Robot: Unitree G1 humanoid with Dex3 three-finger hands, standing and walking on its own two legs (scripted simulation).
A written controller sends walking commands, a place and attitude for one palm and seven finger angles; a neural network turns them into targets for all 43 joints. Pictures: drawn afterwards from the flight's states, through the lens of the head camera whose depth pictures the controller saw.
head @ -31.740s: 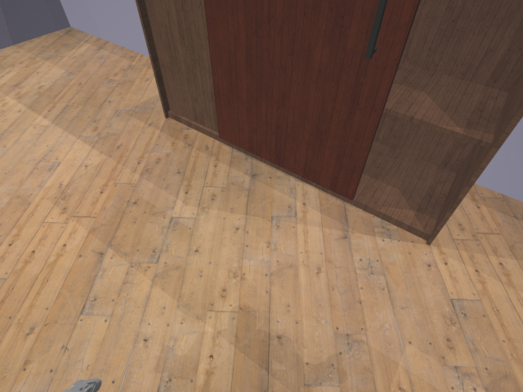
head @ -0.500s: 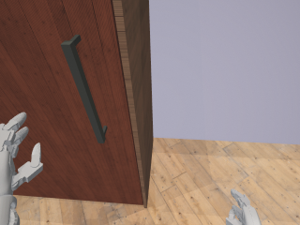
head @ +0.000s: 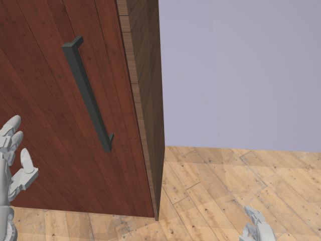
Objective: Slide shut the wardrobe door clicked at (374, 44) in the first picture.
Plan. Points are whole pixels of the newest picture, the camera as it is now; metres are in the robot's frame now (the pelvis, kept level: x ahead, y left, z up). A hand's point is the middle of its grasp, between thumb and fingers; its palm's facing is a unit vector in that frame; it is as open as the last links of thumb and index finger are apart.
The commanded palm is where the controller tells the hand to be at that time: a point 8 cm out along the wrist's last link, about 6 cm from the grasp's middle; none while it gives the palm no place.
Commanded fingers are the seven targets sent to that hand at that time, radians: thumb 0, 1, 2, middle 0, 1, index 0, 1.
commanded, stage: step back with the hand held close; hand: left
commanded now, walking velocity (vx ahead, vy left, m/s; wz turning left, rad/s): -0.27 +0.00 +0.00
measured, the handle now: (96, 104) +0.39 +0.22 +0.16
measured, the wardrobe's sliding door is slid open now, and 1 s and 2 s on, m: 0.00 0.00 0.00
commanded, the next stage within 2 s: stop stepping back and stand still in 1.06 s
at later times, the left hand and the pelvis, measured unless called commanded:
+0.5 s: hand (7, 197) +0.14 +0.30 +0.15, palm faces +0.49 -0.75 -0.45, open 7.4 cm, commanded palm +0.08 +0.32 +0.17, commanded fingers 0.00 0.90 0.90 -0.20 -0.30 -0.20 -0.30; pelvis -0.06 +0.02 -0.02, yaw +0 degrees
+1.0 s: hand out of the picture +0.04 +0.29 +0.15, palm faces +0.46 -0.80 -0.38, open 7.4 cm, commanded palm -0.02 +0.33 +0.17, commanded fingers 0.00 0.90 0.90 -0.20 -0.30 -0.20 -0.30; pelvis -0.17 +0.03 -0.02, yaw -3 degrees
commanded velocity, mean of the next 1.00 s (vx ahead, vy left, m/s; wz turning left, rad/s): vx -0.31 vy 0.00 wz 0.00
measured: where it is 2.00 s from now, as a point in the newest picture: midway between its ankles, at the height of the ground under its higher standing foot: outside the picture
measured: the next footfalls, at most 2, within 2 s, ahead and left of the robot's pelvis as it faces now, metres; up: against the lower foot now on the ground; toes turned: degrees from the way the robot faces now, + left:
right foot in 0.96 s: -0.21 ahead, -0.08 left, +0.00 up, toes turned -1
left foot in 1.10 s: -0.04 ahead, +0.12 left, +0.00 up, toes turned -2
